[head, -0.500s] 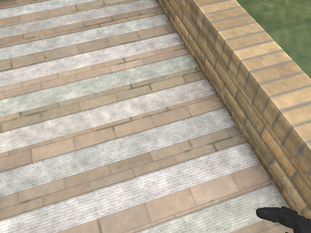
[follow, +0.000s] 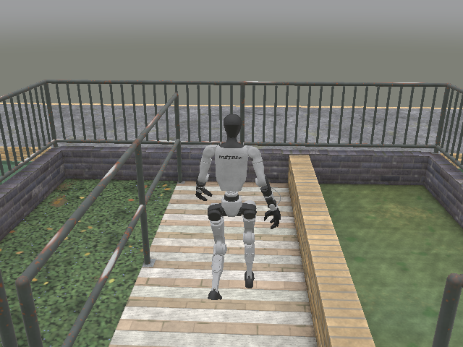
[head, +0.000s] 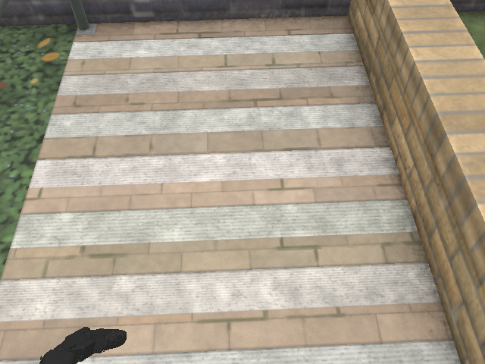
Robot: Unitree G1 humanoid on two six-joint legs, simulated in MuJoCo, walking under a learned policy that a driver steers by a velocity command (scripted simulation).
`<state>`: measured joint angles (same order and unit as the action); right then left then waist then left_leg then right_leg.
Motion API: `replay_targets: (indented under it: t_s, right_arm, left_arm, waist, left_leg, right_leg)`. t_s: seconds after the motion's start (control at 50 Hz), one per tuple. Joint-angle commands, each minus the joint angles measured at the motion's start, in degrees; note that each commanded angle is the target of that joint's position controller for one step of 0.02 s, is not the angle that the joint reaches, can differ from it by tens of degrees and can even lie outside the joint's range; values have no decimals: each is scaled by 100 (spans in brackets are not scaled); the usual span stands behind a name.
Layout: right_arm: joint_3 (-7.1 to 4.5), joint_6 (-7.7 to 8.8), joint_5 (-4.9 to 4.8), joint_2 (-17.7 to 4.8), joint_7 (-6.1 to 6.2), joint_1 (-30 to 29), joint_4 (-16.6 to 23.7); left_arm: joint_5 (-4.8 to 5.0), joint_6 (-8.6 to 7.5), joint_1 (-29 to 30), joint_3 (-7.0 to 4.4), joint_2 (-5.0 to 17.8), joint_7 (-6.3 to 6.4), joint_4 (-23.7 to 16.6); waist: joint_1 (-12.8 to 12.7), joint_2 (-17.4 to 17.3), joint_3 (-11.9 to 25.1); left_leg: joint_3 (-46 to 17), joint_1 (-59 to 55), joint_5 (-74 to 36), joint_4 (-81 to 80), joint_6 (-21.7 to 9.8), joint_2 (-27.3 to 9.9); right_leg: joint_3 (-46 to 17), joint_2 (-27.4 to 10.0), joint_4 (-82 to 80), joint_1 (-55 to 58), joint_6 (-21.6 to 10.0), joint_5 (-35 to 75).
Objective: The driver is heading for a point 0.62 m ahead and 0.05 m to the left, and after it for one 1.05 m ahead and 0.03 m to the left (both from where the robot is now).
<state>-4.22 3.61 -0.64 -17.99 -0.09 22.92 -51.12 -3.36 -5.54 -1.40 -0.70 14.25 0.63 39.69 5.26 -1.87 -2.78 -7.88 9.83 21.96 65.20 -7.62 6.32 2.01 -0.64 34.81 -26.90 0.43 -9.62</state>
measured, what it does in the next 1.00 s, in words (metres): walks ahead: left foot, then right foot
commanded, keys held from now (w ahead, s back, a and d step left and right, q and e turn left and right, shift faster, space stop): w+q+shift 0.30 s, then w+shift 0.12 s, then w+e+shift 0.54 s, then shift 0.04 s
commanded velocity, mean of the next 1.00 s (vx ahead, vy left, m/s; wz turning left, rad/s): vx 0.97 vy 0.00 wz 0.15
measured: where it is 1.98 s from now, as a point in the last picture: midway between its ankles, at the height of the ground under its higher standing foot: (164, 146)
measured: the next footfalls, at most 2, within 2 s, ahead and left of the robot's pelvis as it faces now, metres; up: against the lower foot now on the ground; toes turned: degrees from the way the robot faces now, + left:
left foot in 0.38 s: +0.49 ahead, +0.12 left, +0.00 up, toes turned +26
right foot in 0.82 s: +0.92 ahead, +0.17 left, +0.00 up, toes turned +12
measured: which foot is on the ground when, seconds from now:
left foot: up 0.00-0.36, down 0.38-0.82, up 0.84-1.00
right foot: down 0.00-0.38, up 0.40-0.80, down 0.82-1.00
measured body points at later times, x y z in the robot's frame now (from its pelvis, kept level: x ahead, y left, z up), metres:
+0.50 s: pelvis +0.44 +0.08 +0.00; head +0.46 +0.08 +0.45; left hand +0.40 +0.34 -0.13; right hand +0.64 -0.13 -0.12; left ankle +0.45 +0.10 -0.72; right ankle +0.37 -0.12 -0.59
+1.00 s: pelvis +0.88 +0.17 +0.01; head +0.89 +0.19 +0.46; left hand +0.82 +0.46 -0.12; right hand +1.12 -0.01 -0.05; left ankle +0.87 +0.36 -0.63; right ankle +0.88 +0.16 -0.72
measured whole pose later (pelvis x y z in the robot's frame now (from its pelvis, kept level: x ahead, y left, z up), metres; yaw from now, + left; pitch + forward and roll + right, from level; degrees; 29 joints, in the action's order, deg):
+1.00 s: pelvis +0.88 +0.17 +0.01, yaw +5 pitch +0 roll -1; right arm 2.6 5.5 4.7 -12.5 0.5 3.8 -36.9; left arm -0.3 -1.4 -26.3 -3.9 17.9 -1.1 52.4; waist -3.1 0.3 -1.4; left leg -7.3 33.4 18.1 70.3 1.1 -4.3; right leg -2.5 13.6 25.5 -12.2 -10.7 -12.3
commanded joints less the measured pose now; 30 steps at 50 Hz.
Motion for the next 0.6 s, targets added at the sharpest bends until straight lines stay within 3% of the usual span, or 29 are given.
replay_targets:
  t_s: [0.02,0.06,0.1,0.18,0.24,0.28,0.3,0.32,0.34,0.36,0.38,0.4,0.42,0.44,0.46,0.48,0.52,0.54,0.56,0.58,0.6]
  right_arm:
    - [6,-50,142,-350,-92,-524,700]
    - [45,-218,267,-87,-252,-743,918]
    - [118,-346,265,87,-333,-1159,1221]
    - [200,-371,228,1,-468,-1879,1720]
    - [240,-368,226,-91,-554,-2505,1889]
    - [226,-323,247,-183,-586,-2494,1842]
    - [187,-306,212,-284,-543,-2208,1742]
    - [144,-290,229,-388,-498,-1712,1593]
    - [32,-281,265,-606,-434,-801,1347]
    - [-120,-268,325,-850,-317,354,946]
    - [-222,-320,312,-996,-166,466,724]
    - [-282,-364,398,-1598,-83,-107,911]
    - [-338,-345,339,-1580,-49,204,977]
    - [-283,-268,352,-1291,22,28,856]
    - [-211,-172,358,-1012,37,-211,789]
    - [-105,-62,347,-704,32,-458,829]
    - [46,176,303,-316,12,-404,739]
    - [57,260,254,-293,-13,-287,641]
    - [69,320,218,-301,-30,-267,590]
    - [71,375,221,-325,-70,-132,565]
    - [77,407,161,-321,-103,-34,454]
  left_arm:
    - [-18,21,-1321,-322,606,-6,139]
    - [50,-66,-1595,-250,447,10,495]
    - [203,-169,-1757,-230,364,-63,728]
    - [190,-297,-1507,-253,537,-105,770]
    - [170,-348,-1714,-300,847,-77,895]
    - [207,-283,-2064,-343,1122,-37,946]
    - [200,-159,-2172,-367,1250,14,922]
    - [176,-46,-2181,-390,1406,68,904]
    - [127,23,-1943,-422,1604,105,794]
    - [120,83,-1758,-409,1575,112,715]
    - [77,120,-1942,-381,1273,43,829]
    - [166,29,-2587,-172,504,-16,351]
    - [275,-90,-1988,-193,908,-17,-22]
    - [358,-126,-1601,-190,1031,-3,-30]
    - [357,-98,-1598,-164,983,-13,85]
    - [223,7,-1638,-140,826,-69,269]
    - [179,258,-1957,-122,652,-191,502]
    - [188,322,-1816,-113,522,-257,493]
    - [220,342,-1674,-114,451,-295,495]
    - [242,328,-1321,-93,371,-315,356]
    - [293,300,-907,-60,274,-311,209]
  waist:
    - [-843,339,721]
    - [-646,622,293]
    - [-556,656,65]
    - [-322,621,-264]
    - [-423,302,-581]
    - [-387,433,-349]
    - [-228,596,-116]
    - [67,749,165]
    - [545,939,583]
    - [1027,850,1094]
    - [829,111,1013]
    - [-228,-1221,1374]
    - [237,-621,1980]
    - [123,39,977]
    - [-150,531,372]
    - [-398,656,227]
    - [-675,635,13]
    - [-682,524,-171]
    - [-706,552,-416]
    - [-611,365,-493]
    - [-540,268,-629]
  left_leg:
    - [228,3104,-625,1212,60,-853]
    - [279,3096,-665,1010,137,-1101]
    - [391,3411,-825,922,167,-1273]
    - [744,3313,-1987,-158,168,-1284]
    - [1502,2613,-2449,-1634,-34,-988]
    - [1919,2058,-2363,-2062,-227,-530]
    - [2062,1784,-1969,-2106,-325,-315]
    - [1997,1197,-1608,-2170,-427,-141]
    - [1719,180,-1274,-2283,-574,-77]
    - [1326,-1221,-1119,-2738,-741,-25]
    - [521,-2244,-513,-2967,-888,-473]
    - [-2112,-3241,-946,-3348,-1324,-1895]
    - [-3435,-3414,126,-4640,-1686,-2265]
    - [-3033,-2642,282,-5154,-1459,-2332]
    - [-2418,-1653,-117,-5236,-1230,-2200]
    - [-1745,-973,-651,-5309,-1022,-1919]
    - [-866,-77,-1588,-5563,-765,-1790]
    - [-448,71,-1872,-5676,-585,-1671]
    - [117,146,-3463,-5690,-352,-1551]
    - [559,188,-4598,-5677,-156,-1422]
    - [964,193,-4984,-5833,52,-1214]
  right_leg:
    - [-2841,-1979,-2034,3080,-756,-1859]
    - [-1710,-1707,-2193,2452,-607,-966]
    - [-960,-1633,-2408,2277,-465,-272]
    - [515,-1312,-2764,1802,-329,1155]
    - [1313,-1047,-2956,1867,-163,2330]
    - [1485,-1101,-2388,2487,-132,5074]
    - [1507,-1228,-1862,2866,-139,6217]
    - [1455,-1366,-1097,2943,-179,6957]
    - [1308,-1524,-44,2732,-355,7149]
    - [1180,-1491,1498,2144,-463,6459]
    - [1127,-754,3665,779,-399,1666]
    - [631,-112,5538,-1161,-134,-1989]
    - [-379,-81,5665,-1829,-63,-1438]
    - [-359,-381,5266,-2180,-85,-994]
    - [-336,-627,4811,-1855,-129,-780]
    - [-452,-677,4549,-1384,-265,-635]
    - [-725,-818,3987,-737,-289,-521]
    - [-745,-827,3669,-827,-301,-442]
    - [-656,-726,3353,-917,-294,-193]
    - [-486,-646,2876,-934,-315,153]
    - [-213,-543,2466,-990,-361,545]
